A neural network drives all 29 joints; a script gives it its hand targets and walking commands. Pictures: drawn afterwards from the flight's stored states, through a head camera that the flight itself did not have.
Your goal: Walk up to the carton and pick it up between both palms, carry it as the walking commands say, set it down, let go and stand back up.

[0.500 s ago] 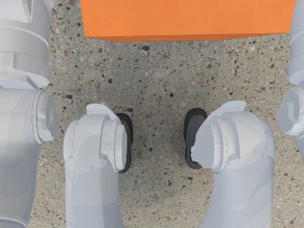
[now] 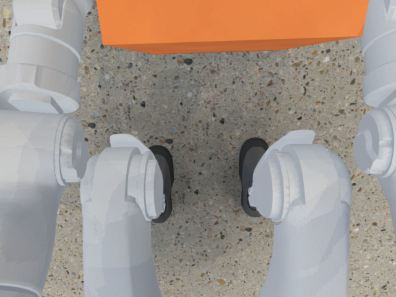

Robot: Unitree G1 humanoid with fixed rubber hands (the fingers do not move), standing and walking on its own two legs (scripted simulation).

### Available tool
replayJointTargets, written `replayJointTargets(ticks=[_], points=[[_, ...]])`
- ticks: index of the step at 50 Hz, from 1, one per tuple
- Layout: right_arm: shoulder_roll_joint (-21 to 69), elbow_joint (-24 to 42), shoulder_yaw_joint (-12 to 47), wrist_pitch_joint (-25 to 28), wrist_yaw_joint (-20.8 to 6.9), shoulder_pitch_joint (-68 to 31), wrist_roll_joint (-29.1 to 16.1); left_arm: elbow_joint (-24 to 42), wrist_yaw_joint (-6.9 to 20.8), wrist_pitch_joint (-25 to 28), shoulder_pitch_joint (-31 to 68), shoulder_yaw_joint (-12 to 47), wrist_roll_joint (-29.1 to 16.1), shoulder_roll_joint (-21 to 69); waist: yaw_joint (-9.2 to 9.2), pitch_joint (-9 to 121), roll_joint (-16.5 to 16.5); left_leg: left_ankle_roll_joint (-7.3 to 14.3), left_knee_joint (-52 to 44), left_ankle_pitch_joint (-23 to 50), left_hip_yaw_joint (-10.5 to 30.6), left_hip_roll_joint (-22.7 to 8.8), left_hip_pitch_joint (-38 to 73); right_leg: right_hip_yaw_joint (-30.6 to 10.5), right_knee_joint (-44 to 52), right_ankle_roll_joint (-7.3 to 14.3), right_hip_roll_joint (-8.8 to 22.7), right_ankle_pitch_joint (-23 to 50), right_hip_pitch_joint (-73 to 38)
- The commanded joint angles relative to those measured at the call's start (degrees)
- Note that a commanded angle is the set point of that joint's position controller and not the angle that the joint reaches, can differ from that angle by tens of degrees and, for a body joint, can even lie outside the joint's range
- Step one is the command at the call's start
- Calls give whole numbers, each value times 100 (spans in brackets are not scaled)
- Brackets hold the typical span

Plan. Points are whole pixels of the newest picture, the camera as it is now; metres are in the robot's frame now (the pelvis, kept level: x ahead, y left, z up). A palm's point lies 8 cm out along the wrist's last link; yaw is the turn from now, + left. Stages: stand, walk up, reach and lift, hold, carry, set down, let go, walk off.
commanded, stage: reach and lift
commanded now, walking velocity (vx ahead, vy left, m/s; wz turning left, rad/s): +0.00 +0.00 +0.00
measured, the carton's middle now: out of the picture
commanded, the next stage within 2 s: none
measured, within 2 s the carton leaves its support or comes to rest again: leaves its support in 1.08 s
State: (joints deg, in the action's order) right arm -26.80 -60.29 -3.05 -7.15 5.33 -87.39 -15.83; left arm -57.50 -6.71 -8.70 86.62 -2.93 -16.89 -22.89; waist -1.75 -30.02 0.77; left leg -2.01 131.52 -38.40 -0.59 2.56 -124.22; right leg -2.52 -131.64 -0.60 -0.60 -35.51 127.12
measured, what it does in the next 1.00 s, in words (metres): stands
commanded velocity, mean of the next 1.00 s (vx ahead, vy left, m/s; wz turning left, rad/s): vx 0.00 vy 0.00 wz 0.00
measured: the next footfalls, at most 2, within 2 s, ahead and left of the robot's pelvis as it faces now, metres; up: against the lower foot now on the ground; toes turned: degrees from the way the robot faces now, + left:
none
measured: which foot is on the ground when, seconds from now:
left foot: down 0.00-1.00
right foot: down 0.00-1.00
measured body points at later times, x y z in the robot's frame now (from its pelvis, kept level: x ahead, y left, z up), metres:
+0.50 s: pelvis +0.00 +0.00 +0.01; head +0.38 -0.03 +0.23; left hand +0.59 +0.14 -0.16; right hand +0.56 -0.22 -0.17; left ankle +0.10 +0.12 -0.32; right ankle +0.10 -0.12 -0.32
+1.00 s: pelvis -0.01 +0.00 +0.00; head +0.37 -0.02 +0.23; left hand +0.59 +0.14 -0.16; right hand +0.57 -0.22 -0.17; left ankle +0.10 +0.12 -0.32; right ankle +0.10 -0.12 -0.32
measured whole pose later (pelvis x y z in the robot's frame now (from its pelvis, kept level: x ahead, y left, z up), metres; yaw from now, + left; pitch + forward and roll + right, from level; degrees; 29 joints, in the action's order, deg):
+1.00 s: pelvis -0.01 +0.00 +0.00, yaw +0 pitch +31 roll +1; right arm -25.6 -59.2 -4.9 -12.5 4.8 -88.4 -13.5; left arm -58.2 -7.0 -11.9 89.5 -6.1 -12.9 -20.6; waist -2.0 -30.1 0.6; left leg -2.8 131.1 -36.9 0.7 4.3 -124.9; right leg -2.0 -131.0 -1.0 -0.9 -34.8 126.8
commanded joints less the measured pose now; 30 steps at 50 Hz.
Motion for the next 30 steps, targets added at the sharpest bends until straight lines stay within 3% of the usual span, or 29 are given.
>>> replayJointTargets(ticks=[1, 2, 3, 4, 5, 7, 8, 9, 10, 11, 12, 14, 15, 16, 17, 19, 20, 21, 22, 23, 24, 26, 27, 29, 30], points=[[-835, 1049, -65, 176, 101, -2309, 81, 715, -99, 203, 1964, -415, 177, -985, 315, 9264, -580, 46, -1251, 2643, -495, 125, 3119, 309, 1140, -130, -51, 3190, -5139], [-637, 582, 14, 151, 115, -1992, 129, 432, -69, 201, 1868, -277, 126, -860, 183, 9019, -549, 26, -1263, 2631, -490, 107, 2959, 330, 1151, -143, -38, 3157, -5056], [-503, 834, 8, 195, 123, -2287, -41, 550, -75, 245, 2041, -204, 109, -762, 225, 9391, -356, 64, -1244, 2796, -496, 119, 3295, 305, 1165, -125, -113, 3235, -5069], [-616, 721, -60, 199, 156, -2284, 98, 529, -102, 231, 2085, -102, 116, -729, 129, 9351, -288, 33, -1304, 2742, -404, 100, 3393, 341, 1144, -109, -77, 3126, -4986], [-447, 635, 82, 181, 165, -2165, -17, 569, -111, 246, 2156, -70, 202, -685, 288, 9334, -139, 21, -1242, 2750, -473, 86, 3403, 313, 1189, -112, -105, 3083, -4926], [-379, 708, 111, 188, 135, -2372, -75, 702, -109, 262, 2310, -44, 209, -591, 263, 9398, -73, 64, -1320, 2808, -409, 70, 3653, 297, 1231, -82, -117, 3061, -4825], [-304, 651, 184, 175, 160, -2309, -36, 633, -123, 301, 2345, -144, 267, -792, 301, 9162, -245, 40, -1245, 2822, -456, 87, 3304, 258, 1214, -121, -86, 3214, -4913], [-241, 678, 190, 188, 161, -2391, -127, 623, -143, 310, 2323, -86, 228, -534, 366, 9378, -86, 35, -1331, 2822, -497, 130, 3455, 269, 1253, -100, -142, 3150, -5014], [-40, 852, 437, 223, 143, -2449, -137, 637, -101, 335, 2326, -14, 79, -478, 301, 9399, -399, 75, -1258, 2816, -498, 107, 3225, 218, 1269, -105, -99, 3315, -5296], [-115, 744, 346, 232, 150, -2318, -97, 596, -82, 303, 2234, 153, -8, -183, 147, 9438, -323, 56, -1279, 2930, -483, 133, 3163, 206, 1188, -89, -137, 3545, -5383], [-26, 708, 449, 243, 131, -2393, -67, 508, -50, 305, 2242, 159, -108, -106, 57, 9327, -502, 64, -1212, 2861, -513, 146, 3043, 188, 1276, -110, -121, 3519, -5426], [182, 762, 426, 262, 122, -2528, -168, 466, -69, 358, 2332, 78, 124, -159, 312, 9216, -391, 97, -1376, 2674, -494, 178, 3174, 251, 1285, -131, -158, 3234, -5223], [56, 1005, 448, 284, 130, -2722, -165, 935, -82, 417, 2576, 108, -15, -204, 201, 9604, -412, 90, -1242, 2981, -464, 178, 3321, 179, 1220, -78, -150, 3570, -5462], [339, 691, 640, 255, 93, -2529, -230, 504, -50, 402, 2469, 212, -21, -89, 191, 9333, -558, 111, -1259, 2919, -476, 170, 3247, 207, 1276, -145, -170, 3582, -5417], [329, 861, 663, 278, 60, -2726, -215, 450, -13, 364, 2327, 269, -89, 220, 145, 9235, -526, 106, -1310, 2849, -453, 184, 3023, 208, 1305, -131, -155, 3568, -5395], [762, 573, 829, 262, -48, -2625, -290, 413, 84, 372, 2467, 387, 14, 459, 324, 8886, -348, 83, -1415, 2870, -413, 142, 3237, 267, 1298, -116, -208, 3318, -5073], [935, 963, 876, 286, -115, -2892, -414, 792, 115, 393, 2751, 446, -19, 575, 350, 9247, -268, 141, -1362, 2927, -391, 174, 3480, 247, 1290, -60, -228, 3274, -4978], [966, 974, 900, 330, -128, -3020, -395, 801, 139, 402, 2846, 626, -106, 950, 159, 9484, -134, 98, -1296, 3079, -377, 186, 3688, 245, 1276, -30, -214, 3421, -5150], [1162, 852, 766, 303, -189, -2922, -361, 916, 175, 410, 2899, 663, -120, 983, 120, 9508, -103, 92, -1355, 3131, -322, 225, 3829, 361, 1176, -34, -235, 3382, -4990], [1652, 982, 1008, 311, -273, -3151, -450, 739, 241, 383, 2855, 835, -167, 1490, 135, 9492, -239, 156, -1332, 3205, -275, 250, 3914, 410, 1184, -45, -249, 3450, -4956], [1750, 820, 995, 283, -338, -3126, -321, 857, 347, 356, 2973, 798, -208, 1806, -32, 9163, -152, 108, -1268, 2996, -357, 279, 3554, 300, 1285, 24, -237, 3314, -4902], [2572, 836, 1113, 259, -516, -3275, -279, 778, 543, 317, 3101, 892, -120, 2499, 22, 8836, -203, 115, -1396, 2978, -316, 305, 3529, 421, 1262, -29, -296, 3198, -4677], [3119, 1154, 1276, 237, -654, -3684, -405, 876, 658, 270, 3398, 1068, -189, 2984, 103, 8972, -85, 156, -1302, 2973, -316, 292, 3733, 403, 1226, -8, -273, 3069, -4597], [4048, 1201, 1428, 146, -974, -3872, -404, 1098, 983, 198, 3775, 1238, -217, 4063, -24, 8834, -125, 125, -1274, 2992, -348, 358, 3508, 440, 1146, -8, -306, 3157, -4663], [4381, 1100, 1382, 99, -1077, -3990, -399, 963, 1095, 154, 3853, 1242, -152, 4256, 38, 8543, -97, 130, -1202, 2840, -360, 332, 3462, 416, 1138, 5, -276, 2970, -4537]])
